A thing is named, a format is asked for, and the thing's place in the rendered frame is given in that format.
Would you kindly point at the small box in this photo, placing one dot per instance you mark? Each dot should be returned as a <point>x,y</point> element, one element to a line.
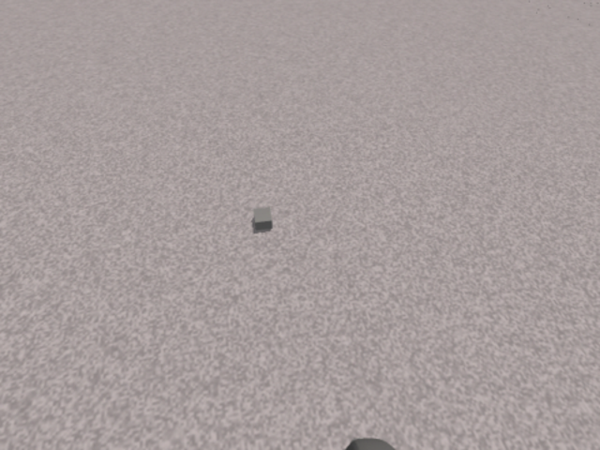
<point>263,219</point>

